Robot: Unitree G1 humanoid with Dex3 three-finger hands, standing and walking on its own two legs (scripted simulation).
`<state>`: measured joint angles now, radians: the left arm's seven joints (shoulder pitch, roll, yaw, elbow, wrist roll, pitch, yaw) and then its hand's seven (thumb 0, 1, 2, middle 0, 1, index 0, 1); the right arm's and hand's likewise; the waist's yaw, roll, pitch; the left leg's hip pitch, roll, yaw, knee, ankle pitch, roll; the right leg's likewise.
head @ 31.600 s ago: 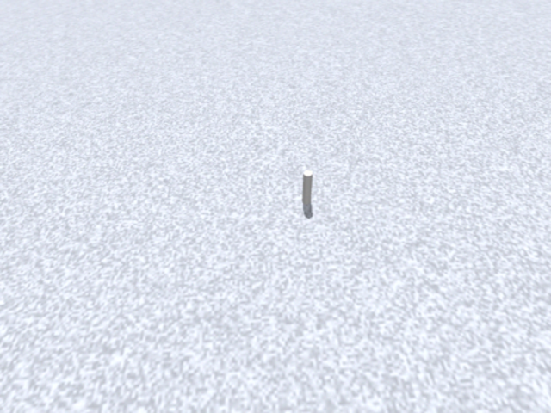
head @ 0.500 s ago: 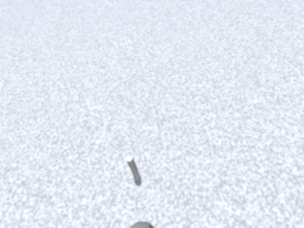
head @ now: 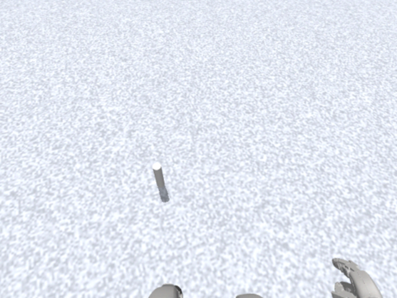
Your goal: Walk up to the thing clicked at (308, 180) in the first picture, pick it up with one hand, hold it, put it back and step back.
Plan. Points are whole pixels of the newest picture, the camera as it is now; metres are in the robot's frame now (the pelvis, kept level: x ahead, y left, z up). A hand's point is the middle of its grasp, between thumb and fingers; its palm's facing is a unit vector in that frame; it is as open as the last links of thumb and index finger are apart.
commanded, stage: step back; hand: left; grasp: from the side
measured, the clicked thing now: (158, 175) +0.73 +0.23 -0.66
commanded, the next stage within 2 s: stand in 1.66 s
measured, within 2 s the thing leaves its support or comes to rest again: neither
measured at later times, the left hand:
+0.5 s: hand out of the picture -0.06 +0.26 -0.15, palm faces +0.08 -0.92 -0.39, open 7.4 cm
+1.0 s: hand out of the picture -0.24 +0.23 -0.14, palm faces +0.07 -0.92 -0.39, open 7.4 cm
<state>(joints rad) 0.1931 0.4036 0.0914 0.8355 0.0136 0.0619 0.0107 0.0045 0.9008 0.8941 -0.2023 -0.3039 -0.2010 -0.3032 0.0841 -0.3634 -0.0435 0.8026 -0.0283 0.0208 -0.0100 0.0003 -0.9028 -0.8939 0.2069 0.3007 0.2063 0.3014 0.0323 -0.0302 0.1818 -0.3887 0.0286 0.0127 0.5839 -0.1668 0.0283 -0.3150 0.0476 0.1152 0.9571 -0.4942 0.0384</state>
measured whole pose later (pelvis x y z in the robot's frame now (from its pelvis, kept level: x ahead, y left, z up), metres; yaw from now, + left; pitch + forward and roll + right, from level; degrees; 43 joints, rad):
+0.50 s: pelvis -0.18 -0.02 -0.01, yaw +4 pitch -3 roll +2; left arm 0.09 0.40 0.08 0.78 0.02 0.08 0.02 0.00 0.90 0.89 -0.20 -0.30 -0.20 -0.30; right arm 0.21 -0.34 -0.03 0.90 -0.03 0.05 -0.01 0.00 -0.91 -0.89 0.20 0.30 0.20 0.30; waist 0.01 -0.07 0.20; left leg -0.26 -0.07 -0.01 0.66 -0.35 0.03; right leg -0.46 -0.04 0.04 0.84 -0.43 -0.01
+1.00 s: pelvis -0.26 -0.04 +0.00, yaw +3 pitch -2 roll -1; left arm 0.27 0.36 0.06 0.97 0.04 -0.01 -0.01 0.01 0.90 0.89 -0.21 -0.30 -0.21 -0.30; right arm 0.24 -0.40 -0.06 0.97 -0.03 0.02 0.03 0.00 -0.91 -0.89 0.20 0.30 0.20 0.30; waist 0.03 0.04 0.05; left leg -0.32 0.01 -0.05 0.67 -0.39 -0.01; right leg -0.16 0.00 0.01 0.57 -0.37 0.00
